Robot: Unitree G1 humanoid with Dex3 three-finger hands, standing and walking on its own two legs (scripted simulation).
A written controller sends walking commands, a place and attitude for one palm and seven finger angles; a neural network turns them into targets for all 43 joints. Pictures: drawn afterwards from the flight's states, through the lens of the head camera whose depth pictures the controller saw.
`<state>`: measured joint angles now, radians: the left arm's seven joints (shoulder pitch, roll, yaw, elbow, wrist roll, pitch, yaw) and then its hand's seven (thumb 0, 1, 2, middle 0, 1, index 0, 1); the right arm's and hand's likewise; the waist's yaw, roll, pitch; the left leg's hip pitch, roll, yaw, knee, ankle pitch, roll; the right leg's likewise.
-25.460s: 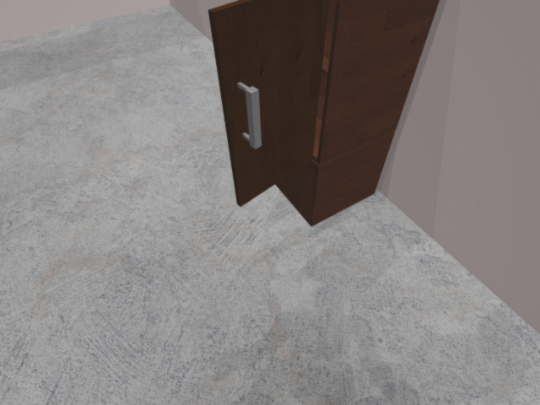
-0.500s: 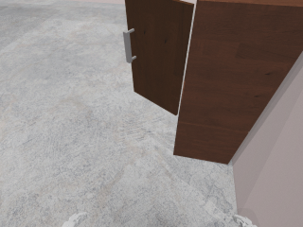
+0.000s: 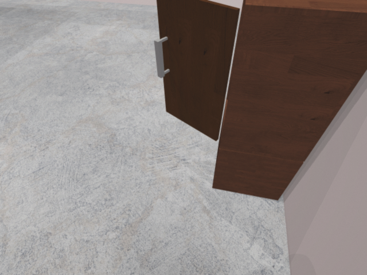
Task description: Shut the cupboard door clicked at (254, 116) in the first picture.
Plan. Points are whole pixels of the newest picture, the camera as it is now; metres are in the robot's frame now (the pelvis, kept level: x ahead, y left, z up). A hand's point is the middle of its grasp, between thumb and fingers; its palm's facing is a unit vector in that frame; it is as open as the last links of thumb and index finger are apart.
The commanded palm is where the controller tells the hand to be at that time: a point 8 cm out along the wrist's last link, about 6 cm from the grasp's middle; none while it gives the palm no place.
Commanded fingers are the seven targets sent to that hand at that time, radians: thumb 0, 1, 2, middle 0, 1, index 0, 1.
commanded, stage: let the arm hang, fingers relaxed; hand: left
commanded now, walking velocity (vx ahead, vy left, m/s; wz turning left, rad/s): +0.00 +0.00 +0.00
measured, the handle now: (163, 57) +0.94 +0.15 +0.00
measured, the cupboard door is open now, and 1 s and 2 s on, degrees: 62 62 62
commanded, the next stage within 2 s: look to check the result in 0.36 s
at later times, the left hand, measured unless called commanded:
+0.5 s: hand out of the picture +0.04 +0.18 -0.17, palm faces +0.01 -0.97 -0.22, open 7.4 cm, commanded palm none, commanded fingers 0.00 0.90 0.90 -0.20 -0.30 -0.20 -0.30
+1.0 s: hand out of the picture +0.06 +0.18 -0.17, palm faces +0.01 -0.97 -0.25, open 7.4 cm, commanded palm none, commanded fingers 0.00 0.90 0.90 -0.20 -0.30 -0.20 -0.30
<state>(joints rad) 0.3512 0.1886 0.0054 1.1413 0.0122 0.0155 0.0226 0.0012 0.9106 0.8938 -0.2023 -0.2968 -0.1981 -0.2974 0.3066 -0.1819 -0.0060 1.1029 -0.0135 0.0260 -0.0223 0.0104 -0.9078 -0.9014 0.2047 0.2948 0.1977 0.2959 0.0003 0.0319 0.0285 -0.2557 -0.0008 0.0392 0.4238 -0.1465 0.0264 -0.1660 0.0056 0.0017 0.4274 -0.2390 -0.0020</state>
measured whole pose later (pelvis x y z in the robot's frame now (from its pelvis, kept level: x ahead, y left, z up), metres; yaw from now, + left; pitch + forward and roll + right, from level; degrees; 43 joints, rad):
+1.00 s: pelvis +0.04 -0.02 +0.00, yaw +0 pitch -1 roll +0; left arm 0.22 0.22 0.00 1.12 0.01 -0.01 0.02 0.00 0.90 0.89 -0.20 -0.30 -0.20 -0.30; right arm 0.18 -0.24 0.00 1.11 -0.01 0.01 -0.02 0.01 -0.91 -0.90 0.20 0.29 0.20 0.30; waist 0.00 0.01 0.04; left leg -0.17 0.02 0.03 0.37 -0.18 -0.01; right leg -0.07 0.03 0.00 0.35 -0.25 -0.03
